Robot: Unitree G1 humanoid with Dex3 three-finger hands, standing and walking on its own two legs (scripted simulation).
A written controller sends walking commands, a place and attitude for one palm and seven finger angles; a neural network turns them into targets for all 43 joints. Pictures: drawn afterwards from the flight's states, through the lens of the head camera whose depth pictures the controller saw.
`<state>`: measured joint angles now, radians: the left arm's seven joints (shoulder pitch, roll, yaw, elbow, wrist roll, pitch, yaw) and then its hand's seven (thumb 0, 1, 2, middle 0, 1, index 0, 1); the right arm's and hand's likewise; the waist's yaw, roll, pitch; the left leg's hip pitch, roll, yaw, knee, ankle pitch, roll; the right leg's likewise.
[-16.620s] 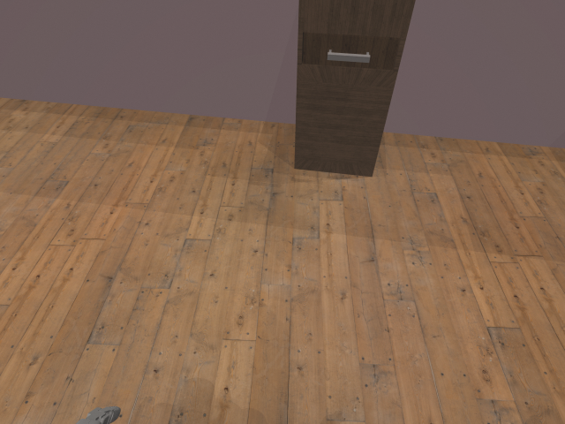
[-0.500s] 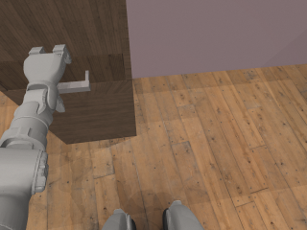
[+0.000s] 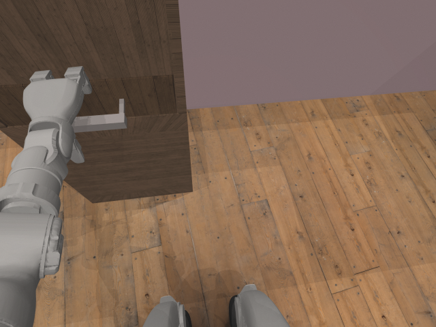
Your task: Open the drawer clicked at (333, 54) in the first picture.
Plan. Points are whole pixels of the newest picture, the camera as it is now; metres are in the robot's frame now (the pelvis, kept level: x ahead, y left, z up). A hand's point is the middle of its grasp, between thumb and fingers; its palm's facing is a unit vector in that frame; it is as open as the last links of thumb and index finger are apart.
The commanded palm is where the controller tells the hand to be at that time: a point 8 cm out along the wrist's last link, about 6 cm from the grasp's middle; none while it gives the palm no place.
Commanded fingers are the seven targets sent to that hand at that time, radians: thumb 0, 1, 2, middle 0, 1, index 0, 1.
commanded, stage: lower the fingers behind the handle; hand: left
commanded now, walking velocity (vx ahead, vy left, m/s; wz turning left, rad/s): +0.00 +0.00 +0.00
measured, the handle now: (84, 115) +0.56 +0.24 -0.04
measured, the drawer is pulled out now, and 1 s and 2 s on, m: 0.00 0.00 0.00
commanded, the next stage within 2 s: close the thumb around the handle in 1.64 s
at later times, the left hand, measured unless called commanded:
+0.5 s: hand (70, 133) +0.50 +0.26 -0.03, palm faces -0.04 -0.04 -1.00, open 13.8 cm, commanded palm +0.50 +0.24 +0.03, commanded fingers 0.00 -0.50 0.30 -0.30 -1.20 -0.30 -1.20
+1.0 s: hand (79, 143) +0.50 +0.25 -0.06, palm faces -0.10 -0.03 -0.99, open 13.8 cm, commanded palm +0.50 +0.24 -0.01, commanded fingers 0.00 -0.50 0.30 -0.30 -1.20 -0.30 -1.20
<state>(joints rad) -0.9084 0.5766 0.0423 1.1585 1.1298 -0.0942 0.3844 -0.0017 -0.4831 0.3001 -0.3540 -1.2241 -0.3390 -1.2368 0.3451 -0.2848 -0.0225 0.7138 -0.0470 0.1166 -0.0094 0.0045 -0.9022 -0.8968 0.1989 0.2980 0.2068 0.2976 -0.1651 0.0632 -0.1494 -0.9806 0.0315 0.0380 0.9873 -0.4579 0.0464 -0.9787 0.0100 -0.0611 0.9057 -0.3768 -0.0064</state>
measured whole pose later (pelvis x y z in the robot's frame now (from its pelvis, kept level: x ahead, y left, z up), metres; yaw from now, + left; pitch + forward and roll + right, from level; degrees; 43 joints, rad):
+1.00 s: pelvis -0.01 +0.00 -0.04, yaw -1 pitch +31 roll -4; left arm -0.87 0.63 0.08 1.13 1.15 -0.18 0.38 0.00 -0.48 0.30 -0.32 -1.20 -0.32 -1.20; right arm 0.35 -0.27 -0.03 0.72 -0.07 0.08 -0.01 0.00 -0.90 -0.90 0.20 0.30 0.21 0.30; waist -0.17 0.07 -0.16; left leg -1.20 0.04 0.03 1.19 -0.53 0.05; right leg -1.19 0.01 -0.07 1.10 -0.44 -0.01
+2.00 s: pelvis -0.03 -0.01 -0.05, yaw +0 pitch +32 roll -4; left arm -0.98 0.67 0.04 1.18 1.13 -0.12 0.32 0.00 -0.19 0.43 -0.34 -1.23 -0.34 -1.24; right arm 0.34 -0.27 0.00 0.70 -0.05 0.05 -0.02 0.00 -0.90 -0.90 0.20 0.30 0.21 0.30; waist -0.19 0.07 -0.16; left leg -1.29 0.04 0.00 1.26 -0.53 0.04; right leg -1.28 0.01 -0.09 1.16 -0.44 -0.02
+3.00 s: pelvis +0.01 +0.01 -0.03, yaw -2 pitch +30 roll -3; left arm -0.70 0.57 0.08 0.95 1.09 -0.14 0.38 0.02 0.74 0.77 -0.38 -1.34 -0.42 -1.35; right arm 0.33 -0.26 -0.03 0.71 -0.05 0.09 0.01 0.01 -0.90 -0.90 0.20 0.30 0.21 0.30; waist -0.12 0.07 -0.17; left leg -1.14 0.04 0.06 1.17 -0.56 0.06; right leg -1.15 0.02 -0.03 1.08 -0.46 0.01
